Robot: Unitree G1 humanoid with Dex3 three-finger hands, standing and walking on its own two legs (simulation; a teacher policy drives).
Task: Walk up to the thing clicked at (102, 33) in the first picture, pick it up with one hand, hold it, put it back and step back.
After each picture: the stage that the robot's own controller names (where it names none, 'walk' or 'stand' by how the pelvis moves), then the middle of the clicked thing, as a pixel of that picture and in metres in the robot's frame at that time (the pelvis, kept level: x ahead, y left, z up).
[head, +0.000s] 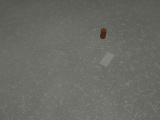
stand; (103, 33) +1.47 -0.22 -0.72
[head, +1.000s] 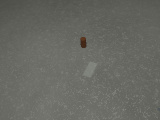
walk; (83, 42) +1.35 +0.11 -0.69
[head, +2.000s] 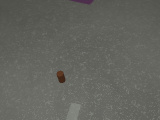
walk; (61, 77) +0.82 +0.31 -0.71
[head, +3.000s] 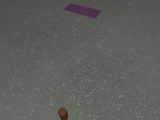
walk; (63, 114) +0.47 +0.23 -0.71
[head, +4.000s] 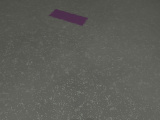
stand; out of the picture +0.35 +0.21 -0.72
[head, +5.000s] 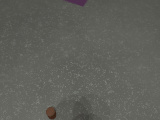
stand; (51, 113) +0.38 +0.22 -0.72
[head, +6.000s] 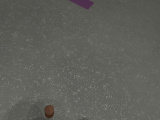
walk; (49, 111) +0.39 +0.14 -0.70
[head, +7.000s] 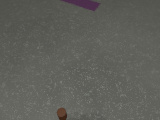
walk; (62, 114) +0.41 +0.16 -0.68
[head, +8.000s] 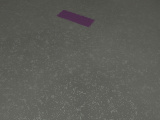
stand; out of the picture +0.37 +0.22 -0.71
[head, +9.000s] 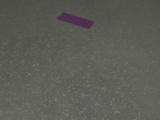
stand; out of the picture +0.36 +0.21 -0.73
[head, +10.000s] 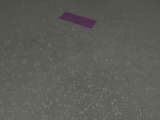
stand; out of the picture +0.36 +0.21 -0.73
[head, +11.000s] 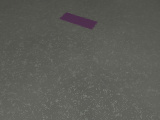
stand; out of the picture +0.35 +0.21 -0.73
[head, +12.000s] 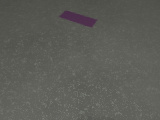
go down; out of the picture +0.35 +0.21 -0.73
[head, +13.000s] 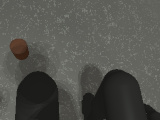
go down; (20, 49) +0.45 +0.22 -0.31
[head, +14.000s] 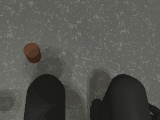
approach; (33, 53) +0.44 +0.21 -0.31
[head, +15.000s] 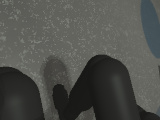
close in; out of the picture +0.44 +0.26 -0.23
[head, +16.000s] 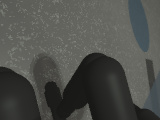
close; out of the picture +0.43 +0.28 -0.23
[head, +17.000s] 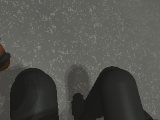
lift; out of the picture +0.37 +0.26 -0.17
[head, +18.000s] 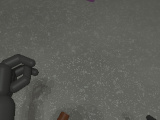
lift; out of the picture +0.34 +0.13 -0.63
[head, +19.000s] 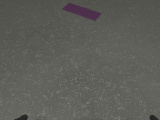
stand; out of the picture +0.31 +0.13 -0.68
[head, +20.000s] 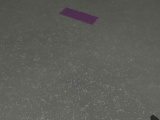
stand; out of the picture +0.31 +0.12 -0.68
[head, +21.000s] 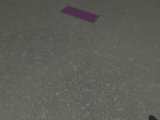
stand; out of the picture +0.30 +0.11 -0.68
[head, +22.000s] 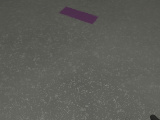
stand; out of the picture +0.29 +0.11 -0.68
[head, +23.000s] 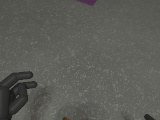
hold; out of the picture +0.31 +0.12 -0.65
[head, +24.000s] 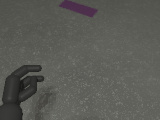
hold; out of the picture +0.31 +0.12 -0.69
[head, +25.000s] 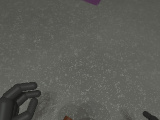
stand; out of the picture +0.31 +0.11 -0.65
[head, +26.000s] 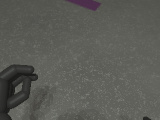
stand; out of the picture +0.31 +0.10 -0.66
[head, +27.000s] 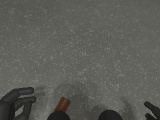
hold; (61, 107) +0.33 +0.11 -0.56
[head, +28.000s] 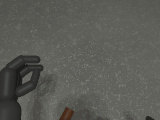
stand; (65, 117) +0.33 +0.10 -0.61
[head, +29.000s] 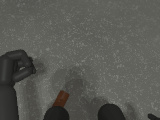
crouch; (60, 101) +0.33 +0.11 -0.54
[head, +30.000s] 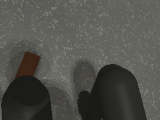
lower; (28, 67) +0.38 +0.14 -0.29
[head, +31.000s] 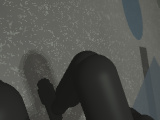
lower; out of the picture +0.38 +0.18 -0.26
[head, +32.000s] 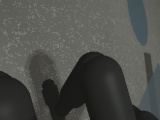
lower; out of the picture +0.38 +0.18 -0.26
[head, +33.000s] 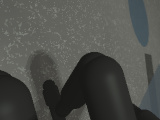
lower; out of the picture +0.37 +0.18 -0.26
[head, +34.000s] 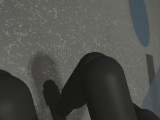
lower; out of the picture +0.38 +0.18 -0.25
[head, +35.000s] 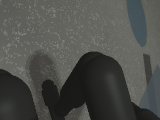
open; out of the picture +0.38 +0.18 -0.26
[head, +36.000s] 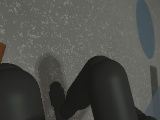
stand; out of the picture +0.38 +0.17 -0.27
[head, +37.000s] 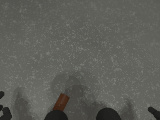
stand; (61, 103) +0.33 +0.11 -0.57
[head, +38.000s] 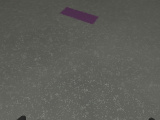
stand; out of the picture +0.30 +0.10 -0.69
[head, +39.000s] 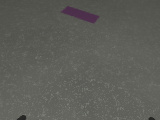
stand; out of the picture +0.31 +0.10 -0.69
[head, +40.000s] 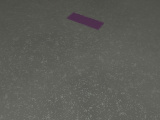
stand; out of the picture +0.31 +0.09 -0.73
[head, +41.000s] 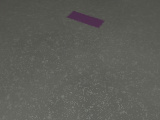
stand; out of the picture +0.30 +0.10 -0.75
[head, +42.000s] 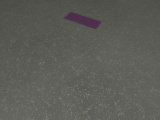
stand; out of the picture +0.29 +0.11 -0.75
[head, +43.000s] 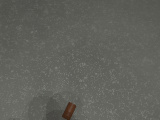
walk; (69, 111) +0.36 +0.04 -0.74
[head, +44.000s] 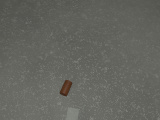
walk; (66, 88) +0.56 +0.12 -0.72
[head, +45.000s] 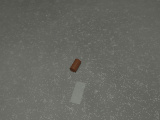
walk; (75, 65) +0.85 +0.17 -0.73
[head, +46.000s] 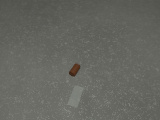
stand; (74, 69) +0.89 +0.08 -0.74
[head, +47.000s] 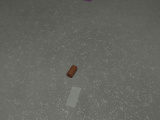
stand; (72, 71) +0.93 +0.12 -0.75
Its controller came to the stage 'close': yes
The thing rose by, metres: 0.23
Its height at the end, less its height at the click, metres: -0.02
